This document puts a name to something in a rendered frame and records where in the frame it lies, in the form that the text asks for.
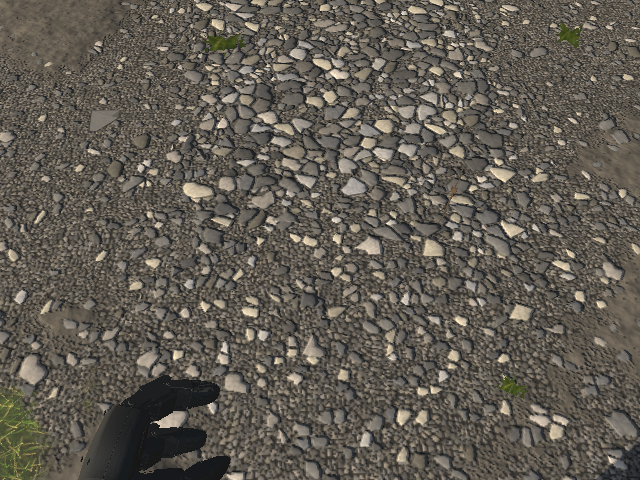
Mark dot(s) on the left robot hand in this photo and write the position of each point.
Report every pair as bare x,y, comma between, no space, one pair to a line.
126,443

